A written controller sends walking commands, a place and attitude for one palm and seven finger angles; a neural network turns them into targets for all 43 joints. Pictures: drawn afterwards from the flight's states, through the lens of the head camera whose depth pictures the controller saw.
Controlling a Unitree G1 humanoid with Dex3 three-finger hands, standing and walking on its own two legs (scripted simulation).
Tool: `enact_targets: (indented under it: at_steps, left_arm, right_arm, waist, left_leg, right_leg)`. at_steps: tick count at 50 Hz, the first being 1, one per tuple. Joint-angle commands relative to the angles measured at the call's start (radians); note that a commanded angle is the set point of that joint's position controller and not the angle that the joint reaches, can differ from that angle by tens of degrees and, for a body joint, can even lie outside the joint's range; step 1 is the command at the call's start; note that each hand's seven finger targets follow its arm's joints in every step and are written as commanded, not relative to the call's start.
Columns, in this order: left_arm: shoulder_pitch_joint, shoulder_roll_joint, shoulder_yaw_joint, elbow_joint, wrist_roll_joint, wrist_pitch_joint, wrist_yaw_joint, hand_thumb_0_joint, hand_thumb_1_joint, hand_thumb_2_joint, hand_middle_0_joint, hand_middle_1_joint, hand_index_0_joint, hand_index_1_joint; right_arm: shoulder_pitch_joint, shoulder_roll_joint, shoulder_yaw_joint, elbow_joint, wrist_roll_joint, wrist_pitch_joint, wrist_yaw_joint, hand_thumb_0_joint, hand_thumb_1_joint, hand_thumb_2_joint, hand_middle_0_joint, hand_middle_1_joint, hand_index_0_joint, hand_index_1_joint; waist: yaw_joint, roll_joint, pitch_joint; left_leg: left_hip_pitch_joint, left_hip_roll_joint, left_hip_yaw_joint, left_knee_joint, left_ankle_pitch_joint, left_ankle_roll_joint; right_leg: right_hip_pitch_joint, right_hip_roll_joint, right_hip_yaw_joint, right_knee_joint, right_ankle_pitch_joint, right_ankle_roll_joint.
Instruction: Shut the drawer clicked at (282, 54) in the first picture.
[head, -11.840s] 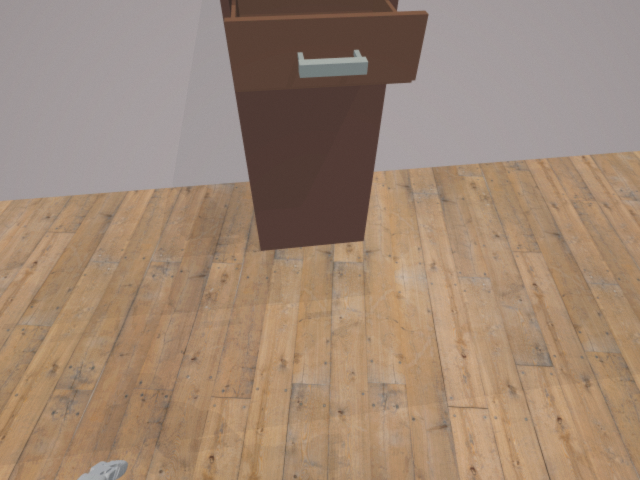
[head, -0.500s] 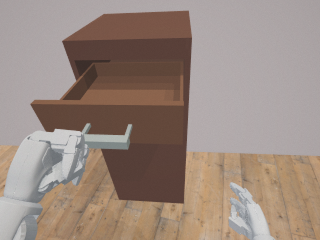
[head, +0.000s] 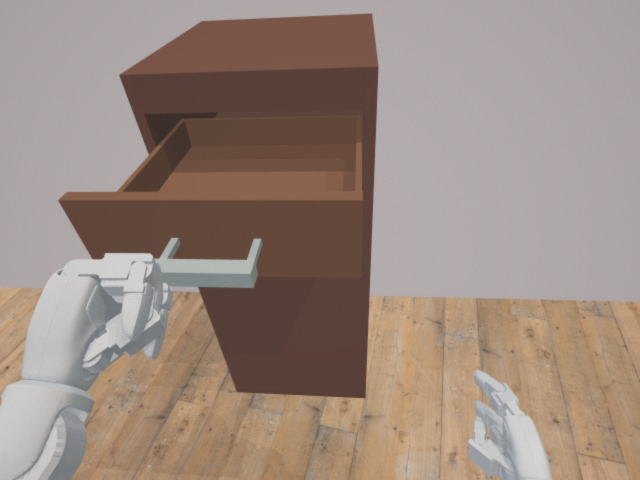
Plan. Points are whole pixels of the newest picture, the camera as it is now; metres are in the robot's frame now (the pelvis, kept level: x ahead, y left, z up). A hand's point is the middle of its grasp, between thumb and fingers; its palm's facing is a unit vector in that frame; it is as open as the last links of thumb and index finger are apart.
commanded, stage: bring the fist close to the handle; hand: left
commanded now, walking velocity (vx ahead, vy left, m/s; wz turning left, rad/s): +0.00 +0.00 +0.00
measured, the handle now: (208, 259) +0.32 +0.19 +0.15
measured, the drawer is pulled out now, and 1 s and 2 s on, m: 0.27 0.27 0.23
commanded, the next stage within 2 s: push the drawer shut in 1.20 s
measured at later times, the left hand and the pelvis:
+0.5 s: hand (200, 321) +0.21 +0.15 +0.18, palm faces +0.04 -1.00 -0.05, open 3.3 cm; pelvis +0.02 +0.02 +0.00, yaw +1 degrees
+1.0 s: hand (213, 319) +0.24 +0.15 +0.15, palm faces +0.08 -0.99 -0.07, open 3.3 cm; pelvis +0.04 +0.02 +0.00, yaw +1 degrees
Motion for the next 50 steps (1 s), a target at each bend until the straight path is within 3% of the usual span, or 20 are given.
enact_targets:
  at_steps: [1, 3, 7, 11, 13, 14, 17, 22, 23, 25, 26, 29, 30, 32, 33, 36, 38, 40, 43, 50]
  left_arm:
    - [-0.154, 0.085, 0.021, -0.181, 0.006, -0.033, 0.025, 0.0, 0.9, 0.9, -1.4, -1.6, -1.4, -1.6]
    - [-0.162, 0.087, 0.014, -0.177, 0.011, -0.012, 0.035, 0.0, 0.9, 0.9, -1.4, -1.6, -1.4, -1.6]
    - [-0.192, 0.035, -0.04, -0.171, 0.02, 0.033, 0.049, 0.0, 0.9, 0.9, -1.4, -1.6, -1.4, -1.6]
    - [-0.171, 0.01, -0.07, -0.168, 0.029, 0.067, 0.057, 0.0, 0.9, 0.9, -1.4, -1.6, -1.4, -1.6]
    - [-0.143, 0.003, -0.084, -0.186, 0.043, 0.059, 0.061, 0.0, 0.9, 0.9, -1.4, -1.6, -1.4, -1.6]
    - [-0.149, -0.029, -0.124, -0.193, 0.052, 0.053, 0.063, 0.0, 0.9, 0.9, -1.4, -1.6, -1.4, -1.6]
    - [-0.092, -0.031, -0.132, -0.191, 0.069, 0.029, 0.077, 0.0, 0.9, 0.9, -1.4, -1.6, -1.4, -1.6]
    - [-0.071, -0.074, -0.201, -0.198, 0.102, -0.02, 0.101, 0.0, 0.9, 0.9, -1.4, -1.6, -1.4, -1.6]
    - [-0.071, -0.057, -0.186, -0.196, 0.104, -0.03, 0.109, 0.0, 0.9, 0.9, -1.4, -1.6, -1.4, -1.6]
    - [-0.054, -0.079, -0.209, -0.171, 0.118, -0.048, 0.115, 0.0, 0.9, 0.9, -1.4, -1.6, -1.4, -1.6]
    - [-0.041, -0.08, -0.213, -0.161, 0.121, -0.058, 0.117, 0.0, 0.9, 0.9, -1.4, -1.6, -1.4, -1.6]
    - [-0.084, -0.089, -0.241, -0.144, 0.133, -0.084, 0.121, 0.0, 0.9, 0.9, -1.4, -1.6, -1.4, -1.6]
    - [-0.057, -0.071, -0.211, -0.102, 0.132, -0.09, 0.124, 0.0, 0.9, 0.9, -1.4, -1.6, -1.4, -1.6]
    - [-0.081, -0.088, -0.228, -0.089, 0.137, -0.107, 0.123, 0.0, 0.9, 0.9, -1.4, -1.6, -1.4, -1.6]
    - [-0.071, -0.066, -0.204, -0.081, 0.134, -0.115, 0.123, 0.0, 0.9, 0.9, -1.4, -1.6, -1.4, -1.6]
    - [-0.046, -0.077, -0.198, -0.046, 0.128, -0.144, 0.116, 0.0, 0.9, 0.9, -1.4, -1.6, -1.4, -1.6]
    - [-0.029, -0.064, -0.183, -0.044, 0.123, -0.168, 0.112, 0.0, 0.9, 0.9, -1.4, -1.6, -1.4, -1.6]
    - [-0.021, -0.085, -0.199, -0.01, 0.121, -0.191, 0.108, 0.0, 0.9, 0.9, -1.4, -1.6, -1.4, -1.6]
    - [-0.016, -0.036, -0.157, -0.05, 0.119, -0.226, 0.111, 0.0, 0.9, 0.9, -1.4, -1.6, -1.4, -1.6]
    - [-0.012, -0.048, -0.149, 0.006, 0.099, -0.245, 0.089, 0.0, 0.9, 0.9, -1.4, -1.6, -1.4, -1.6]
  right_arm:
    - [-0.194, -0.073, -0.031, -0.196, -0.003, -0.08, -0.005, 0.0, -0.9, -0.9, 0.2, 0.3, 0.2, 0.3]
    - [-0.198, -0.074, -0.029, -0.187, -0.004, -0.08, -0.005, 0.0, -0.9, -0.9, 0.2, 0.3, 0.2, 0.3]
    - [-0.197, -0.063, -0.024, -0.185, -0.007, -0.07, -0.005, 0.0, -0.9, -0.9, 0.2, 0.3, 0.2, 0.3]
    - [-0.191, -0.062, -0.025, -0.184, -0.011, -0.061, 0.002, 0.0, -0.9, -0.9, 0.2, 0.3, 0.2, 0.3]
    - [-0.194, -0.06, -0.028, -0.188, -0.014, -0.051, 0.012, 0.0, -0.9, -0.9, 0.2, 0.3, 0.2, 0.3]
    - [-0.187, -0.054, -0.026, -0.19, -0.016, -0.045, 0.017, 0.0, -0.9, -0.9, 0.2, 0.3, 0.2, 0.3]
    - [-0.168, -0.053, -0.034, -0.197, -0.02, -0.028, 0.027, 0.0, -0.9, -0.9, 0.2, 0.3, 0.2, 0.3]
    - [-0.152, -0.046, -0.038, -0.211, -0.026, -0.001, 0.035, 0.0, -0.9, -0.9, 0.2, 0.3, 0.2, 0.3]
    - [-0.15, -0.049, -0.04, -0.212, -0.026, 0.0, 0.033, 0.0, -0.9, -0.9, 0.2, 0.3, 0.2, 0.3]
    - [-0.137, -0.045, -0.04, -0.212, -0.03, 0.008, 0.032, 0.0, -0.9, -0.9, 0.2, 0.3, 0.2, 0.3]
    - [-0.13, -0.043, -0.04, -0.215, -0.03, 0.011, 0.03, 0.0, -0.9, -0.9, 0.2, 0.3, 0.2, 0.3]
    - [-0.126, -0.043, -0.042, -0.219, -0.033, 0.013, 0.022, 0.0, -0.9, -0.9, 0.2, 0.3, 0.2, 0.3]
    - [-0.115, -0.045, -0.042, -0.213, -0.033, 0.015, 0.018, 0.0, -0.9, -0.9, 0.2, 0.3, 0.2, 0.3]
    - [-0.112, -0.043, -0.042, -0.214, -0.037, 0.018, 0.014, 0.0, -0.9, -0.9, 0.2, 0.3, 0.2, 0.3]
    - [-0.112, -0.048, -0.045, -0.215, -0.036, 0.016, 0.011, 0.0, -0.9, -0.9, 0.2, 0.3, 0.2, 0.3]
    - [-0.092, -0.04, -0.045, -0.21, -0.04, 0.016, 0.008, 0.0, -0.9, -0.9, 0.2, 0.3, 0.2, 0.3]
    - [-0.089, -0.043, -0.05, -0.21, -0.04, 0.012, 0.009, 0.0, -0.9, -0.9, 0.2, 0.3, 0.2, 0.3]
    - [-0.075, -0.039, -0.049, -0.205, -0.042, 0.006, 0.009, 0.0, -0.9, -0.9, 0.2, 0.3, 0.2, 0.3]
    - [-0.074, -0.043, -0.053, -0.209, -0.043, -0.006, 0.007, 0.0, -0.9, -0.9, 0.2, 0.3, 0.2, 0.3]
    - [-0.064, -0.045, -0.056, -0.189, -0.041, -0.024, -0.002, 0.0, -0.9, -0.9, 0.2, 0.3, 0.2, 0.3]
  waist:
    - [0.001, -0.108, -0.004]
    - [0.003, -0.081, 0.003]
    - [-0.003, -0.058, -0.017]
    - [-0.002, -0.08, -0.046]
    - [-0.001, -0.069, -0.063]
    - [-0.008, -0.057, -0.047]
    - [-0.012, -0.079, -0.07]
    - [-0.027, -0.07, -0.062]
    - [-0.031, -0.082, -0.058]
    - [-0.032, -0.059, -0.05]
    - [-0.03, -0.078, -0.064]
    - [-0.04, -0.082, -0.061]
    - [-0.036, -0.091, -0.058]
    - [-0.039, -0.1, -0.073]
    - [-0.036, -0.101, -0.09]
    - [-0.033, -0.105, -0.103]
    - [-0.031, -0.082, -0.123]
    - [-0.037, -0.099, -0.103]
    - [-0.033, -0.093, -0.139]
    - [-0.043, -0.103, -0.1]
  left_leg:
    - [-0.166, -0.047, -0.015, -0.137, 0.072, 0.05]
    - [-0.17, -0.048, -0.021, -0.142, 0.08, 0.048]
    - [-0.159, -0.047, -0.028, -0.155, 0.128, 0.048]
    - [-0.153, -0.043, -0.041, -0.156, 0.208, 0.047]
    - [-0.155, -0.042, -0.04, -0.154, 0.234, 0.042]
    - [-0.158, -0.042, -0.041, -0.157, 0.25, 0.041]
    - [-0.157, -0.038, -0.038, -0.146, 0.284, 0.039]
    - [-0.164, -0.034, -0.04, -0.14, 0.286, 0.034]
    - [-0.171, -0.032, -0.042, -0.137, 0.274, 0.034]
    - [-0.174, -0.031, -0.042, -0.14, 0.279, 0.029]
    - [-0.174, -0.032, -0.041, -0.137, 0.28, 0.03]
    - [-0.173, -0.033, -0.04, -0.13, 0.259, 0.034]
    - [-0.182, -0.034, -0.039, -0.128, 0.257, 0.033]
    - [-0.178, -0.036, -0.036, -0.124, 0.274, 0.033]
    - [-0.179, -0.036, -0.036, -0.121, 0.272, 0.033]
    - [-0.18, -0.037, -0.026, -0.112, 0.321, 0.031]
    - [-0.178, -0.037, -0.02, -0.104, 0.334, 0.03]
    - [-0.19, -0.036, -0.021, -0.102, 0.351, 0.027]
    - [-0.19, -0.037, -0.02, -0.094, 0.339, 0.032]
    - [-0.199, -0.037, -0.018, -0.091, 0.312, 0.037]
  right_leg:
    - [0.068, 0.001, 0.065, -0.167, -0.201, 0.026]
    - [0.067, 0.006, 0.054, -0.154, -0.173, 0.02]
    - [0.075, 0.006, 0.033, -0.134, -0.097, 0.018]
    - [0.097, 0.011, 0.009, -0.102, 0.012, 0.013]
    - [0.105, 0.014, 0.001, -0.086, 0.043, 0.009]
    - [0.096, 0.012, -0.005, -0.082, 0.061, 0.008]
    - [0.102, 0.013, -0.012, -0.07, 0.103, 0.007]
    - [0.082, 0.013, -0.018, -0.062, 0.101, 0.005]
    - [0.08, 0.015, -0.016, -0.065, 0.09, 0.006]
    - [0.075, 0.013, -0.02, -0.061, 0.09, 0.003]
    - [0.08, 0.012, -0.02, -0.059, 0.095, 0.003]
    - [0.07, 0.01, -0.013, -0.068, 0.08, 0.005]
    - [0.075, 0.011, -0.011, -0.068, 0.081, 0.005]
    - [0.081, 0.008, -0.01, -0.063, 0.106, 0.005]
    - [0.089, 0.009, -0.006, -0.061, 0.107, 0.005]
    - [0.107, 0.005, -0.008, -0.055, 0.176, 0.004]
    - [0.117, 0.004, -0.003, -0.05, 0.196, 0.004]
    - [0.109, 0.004, -0.009, -0.045, 0.221, 0.004]
    - [0.121, 0.001, -0.002, -0.042, 0.215, 0.005]
    - [0.1, -0.001, 0.001, -0.062, 0.192, 0.009]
